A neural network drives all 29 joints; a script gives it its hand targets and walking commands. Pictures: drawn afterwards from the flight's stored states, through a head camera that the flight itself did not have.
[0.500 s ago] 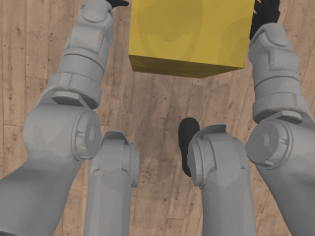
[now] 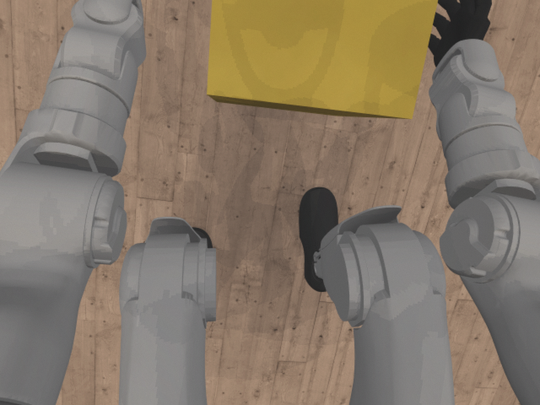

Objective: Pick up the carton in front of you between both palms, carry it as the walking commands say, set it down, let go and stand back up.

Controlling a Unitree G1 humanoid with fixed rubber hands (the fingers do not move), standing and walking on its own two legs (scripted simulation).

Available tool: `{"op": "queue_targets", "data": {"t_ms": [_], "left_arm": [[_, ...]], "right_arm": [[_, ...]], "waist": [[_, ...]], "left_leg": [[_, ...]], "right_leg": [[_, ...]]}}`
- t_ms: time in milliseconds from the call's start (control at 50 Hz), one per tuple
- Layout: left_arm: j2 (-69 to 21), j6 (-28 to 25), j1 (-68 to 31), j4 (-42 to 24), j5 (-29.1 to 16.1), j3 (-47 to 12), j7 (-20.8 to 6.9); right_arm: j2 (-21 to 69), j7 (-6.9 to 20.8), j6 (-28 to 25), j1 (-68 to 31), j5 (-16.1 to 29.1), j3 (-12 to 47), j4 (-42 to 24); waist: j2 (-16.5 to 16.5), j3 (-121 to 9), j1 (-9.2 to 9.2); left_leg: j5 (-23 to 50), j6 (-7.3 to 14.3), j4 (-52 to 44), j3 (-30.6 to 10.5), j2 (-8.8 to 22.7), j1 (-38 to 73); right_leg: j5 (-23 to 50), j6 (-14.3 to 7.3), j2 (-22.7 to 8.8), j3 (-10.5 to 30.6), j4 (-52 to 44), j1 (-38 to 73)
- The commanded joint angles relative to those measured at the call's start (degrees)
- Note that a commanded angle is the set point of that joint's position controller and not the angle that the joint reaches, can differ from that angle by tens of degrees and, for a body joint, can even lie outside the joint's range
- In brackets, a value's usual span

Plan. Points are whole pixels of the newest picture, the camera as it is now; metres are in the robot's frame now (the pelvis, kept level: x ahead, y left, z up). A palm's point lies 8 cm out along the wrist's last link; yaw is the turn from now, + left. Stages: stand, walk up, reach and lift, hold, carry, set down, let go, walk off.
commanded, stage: set down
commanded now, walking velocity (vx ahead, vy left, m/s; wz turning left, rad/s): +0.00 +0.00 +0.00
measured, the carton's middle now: (301, 27) +0.53 -0.08 -0.26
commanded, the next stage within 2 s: let go in 1.14 s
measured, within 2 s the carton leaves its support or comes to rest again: neither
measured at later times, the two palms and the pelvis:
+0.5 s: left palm out of the picture +0.59 +0.11 -0.06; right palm out of the picture +0.50 -0.25 -0.06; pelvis +0.00 -0.01 +0.06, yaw +0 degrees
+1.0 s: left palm out of the picture +0.59 +0.13 +0.09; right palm out of the picture +0.50 -0.26 +0.09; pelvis +0.02 -0.01 +0.19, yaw +1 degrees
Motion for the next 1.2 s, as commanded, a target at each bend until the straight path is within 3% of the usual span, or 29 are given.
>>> {"op": "queue_targets", "data": {"t_ms": [0,120,220,320,460,580,760,1180], "left_arm": [[3.02,-1.88,-19.98,-8.11,-5.9,-4.98,-0.13],[7.53,-0.92,-19.97,-10.58,-8.61,-5.42,0.5],[9.04,1.66,-18.12,-15.55,-6.02,-2.12,1.45],[7.81,4.59,-13.76,-13.41,-3.63,1.98,0.97],[7.04,3.05,-10.02,-7.96,-0.42,6.56,-0.79],[7.25,3.64,-10.58,-10.81,0.16,6.47,-1.39],[6.33,6.45,-8.15,-17.62,1.01,6.35,-2.2],[1.77,4.6,5.25,-15.74,7.63,12.7,-4.99]], "right_arm": [[-7.61,-0.62,-2.51,-12.42,5.36,4.59,-6.17],[-9.76,-1.85,-1.09,-11.15,10.47,8.32,-11.03],[-10.13,-4.03,2.05,-8.16,10.14,8.93,-19.66],[-6.87,-5.16,5.42,-5.24,7.65,8.3,-23.62],[-2.17,-3.96,5.69,-2.79,4.4,7.27,-23.34],[-2.45,-3.63,6.94,-0.71,3.61,6.01,-26.15],[-3.2,-2.38,9.14,4.54,3.32,4.55,-32.14],[1.82,2.08,8.05,15.75,-3.18,2.09,-32.07]], "waist": [[10.47,-62.43,-4.54],[10.1,-76.62,-3.91],[8.81,-88.03,-3.19],[6.1,-80.28,-2.87],[3.91,-74.2,-2.0],[6.41,-80.51,-3.16],[10.13,-88.53,-3.85],[7.69,-80.55,-2.51]], "left_leg": [[22.01,-0.97,-12.83,0.03,4.47,22.16],[19.51,-0.99,-12.0,3.12,4.38,26.66],[15.25,-0.28,-15.07,5.68,2.96,30.5],[11.57,0.97,-20.26,5.92,1.84,26.76],[11.41,1.54,-26.78,5.44,1.56,21.68],[12.92,1.2,-32.7,5.78,0.96,29.5],[21.35,0.15,-40.85,5.59,0.31,43.63],[28.51,-0.48,-64.65,3.54,0.71,56.94]], "right_leg": [[23.16,-1.29,-0.25,-5.09,-1.14,34.4],[26.2,-1.42,0.14,-5.11,-2.51,47.03],[24.31,-1.63,1.39,-6.03,-6.23,56.75],[18.98,-1.21,2.43,-6.47,-11.71,53.95],[18.85,-0.16,2.63,-5.77,-17.57,52.37],[19.28,-0.01,2.85,-6.74,-23.38,54.41],[24.84,-0.16,3.24,-7.64,-32.13,58.37],[30.85,-0.51,3.36,-5.56,-54.89,76.59]]}}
